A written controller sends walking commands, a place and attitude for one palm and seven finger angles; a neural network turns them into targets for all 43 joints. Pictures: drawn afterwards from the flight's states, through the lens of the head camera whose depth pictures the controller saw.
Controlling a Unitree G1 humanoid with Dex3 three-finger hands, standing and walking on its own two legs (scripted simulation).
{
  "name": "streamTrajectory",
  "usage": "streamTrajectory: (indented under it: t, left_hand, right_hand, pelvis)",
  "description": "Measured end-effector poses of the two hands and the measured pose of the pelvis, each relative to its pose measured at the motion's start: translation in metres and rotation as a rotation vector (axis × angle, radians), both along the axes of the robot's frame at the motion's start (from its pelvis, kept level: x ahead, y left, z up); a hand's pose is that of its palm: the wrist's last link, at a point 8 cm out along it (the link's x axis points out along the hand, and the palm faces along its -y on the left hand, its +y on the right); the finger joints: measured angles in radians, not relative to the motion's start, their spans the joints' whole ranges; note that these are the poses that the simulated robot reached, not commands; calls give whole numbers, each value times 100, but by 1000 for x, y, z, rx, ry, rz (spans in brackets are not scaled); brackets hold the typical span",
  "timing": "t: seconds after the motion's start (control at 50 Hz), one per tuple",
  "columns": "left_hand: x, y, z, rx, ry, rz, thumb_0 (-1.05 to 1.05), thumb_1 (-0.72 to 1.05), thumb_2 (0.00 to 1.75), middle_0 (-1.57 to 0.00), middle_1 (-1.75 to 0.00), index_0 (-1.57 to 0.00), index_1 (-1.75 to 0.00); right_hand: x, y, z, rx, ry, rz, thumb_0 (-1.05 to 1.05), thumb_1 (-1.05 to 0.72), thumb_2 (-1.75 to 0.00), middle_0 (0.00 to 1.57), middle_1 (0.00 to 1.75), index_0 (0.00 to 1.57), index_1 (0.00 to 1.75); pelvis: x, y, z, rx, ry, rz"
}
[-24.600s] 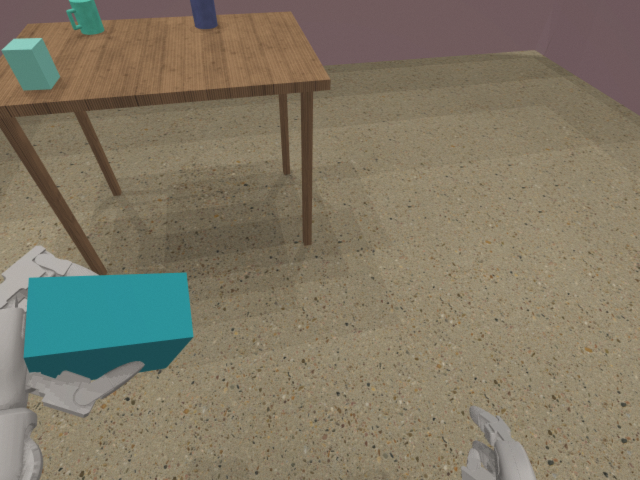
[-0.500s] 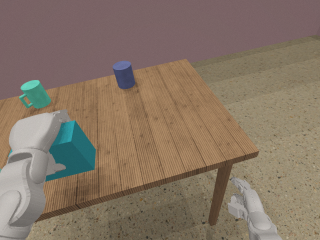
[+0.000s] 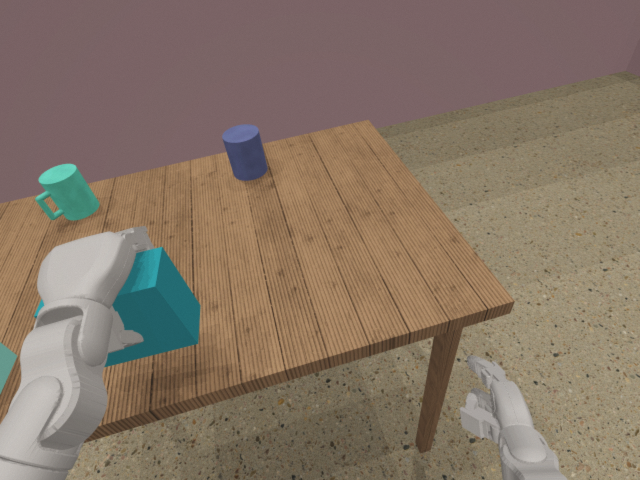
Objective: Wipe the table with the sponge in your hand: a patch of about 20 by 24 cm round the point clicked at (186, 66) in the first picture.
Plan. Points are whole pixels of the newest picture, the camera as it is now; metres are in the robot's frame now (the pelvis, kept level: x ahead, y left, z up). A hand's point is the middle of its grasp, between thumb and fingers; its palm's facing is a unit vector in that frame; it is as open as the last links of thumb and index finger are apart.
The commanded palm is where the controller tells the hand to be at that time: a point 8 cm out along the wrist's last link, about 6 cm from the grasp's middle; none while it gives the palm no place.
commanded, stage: move the sponge above the wiping area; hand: left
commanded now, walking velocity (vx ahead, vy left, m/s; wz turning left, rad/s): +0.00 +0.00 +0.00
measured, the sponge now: (136, 319) +0.24 +0.29 +0.10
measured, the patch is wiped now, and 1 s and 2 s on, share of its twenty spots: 0.00 0.00 0.00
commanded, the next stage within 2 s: none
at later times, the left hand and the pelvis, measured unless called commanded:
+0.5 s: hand (134, 294) +0.26 +0.29 +0.13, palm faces +0.04 -0.05 -1.00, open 10.3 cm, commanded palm +0.22 +0.28 +0.20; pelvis +0.01 -0.01 +0.00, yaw +0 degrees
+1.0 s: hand (153, 291) +0.27 +0.27 +0.12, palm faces +0.07 -0.06 -1.00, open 10.3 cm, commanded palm +0.24 +0.27 +0.18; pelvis +0.01 -0.01 +0.00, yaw +0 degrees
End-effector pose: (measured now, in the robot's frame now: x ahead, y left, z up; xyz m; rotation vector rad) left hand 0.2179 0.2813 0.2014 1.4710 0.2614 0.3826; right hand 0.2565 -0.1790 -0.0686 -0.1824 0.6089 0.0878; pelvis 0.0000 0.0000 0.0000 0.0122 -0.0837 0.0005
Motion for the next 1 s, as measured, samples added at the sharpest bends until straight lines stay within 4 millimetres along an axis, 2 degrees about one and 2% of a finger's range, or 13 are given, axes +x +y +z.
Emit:
streamTrajectory:
  t: [0.12, 0.24, 0.44, 0.54, 0.68, 0.82, 1.0]
  left_hand:
    - [6, -6, -2, 4, 0, -25, 0, -52, 103, -70, -132, -73, -130]
    - [8, -1, -2, 6, -1, 4, 0, -52, 103, -70, -132, -73, -130]
    - [13, 0, -17, 2, 56, 2, 0, -52, 103, -70, -132, -73, -130]
    - [20, -2, -18, 4, 42, -22, 0, -52, 103, -70, -132, -73, -130]
    - [21, -5, -14, 3, 7, -12, 0, -52, 103, -70, -132, -73, -130]
    - [23, -4, -24, -9, 46, 15, 0, -52, 103, -70, -132, -73, -130]
    - [27, -16, -25, -3, 22, -39, 0, -52, 103, -70, -132, -73, -130]
  right_hand:
    - [-2, -5, -2, 1, 6, -8, 1, -90, -90, 21, 30, 20, 30]
    - [-5, -13, -5, 0, 24, -22, 1, -90, -90, 21, 30, 20, 30]
    - [-8, -27, -9, -27, 35, -51, 1, -90, -90, 20, 30, 20, 30]
    - [-9, -31, -10, -31, 37, -61, 1, -90, -90, 20, 30, 20, 30]
    - [-7, -31, -10, -15, 39, -67, 1, -90, -90, 20, 30, 20, 30]
    - [-4, -28, -9, -13, 42, -63, 1, -90, -90, 20, 30, 20, 30]
    - [-2, -24, -7, -7, 35, -55, 1, -90, -90, 20, 30, 20, 30]
  pelvis:
    - [2, -3, 0, 1, 1, -6]
    - [4, -6, 0, 1, 6, -10]
    - [6, -10, 0, 0, 9, -4]
    - [9, -11, 0, 0, 11, -6]
    - [12, -10, 0, 0, 18, -9]
    - [12, -9, 0, 1, 22, -3]
    - [13, -8, 1, 0, 23, -5]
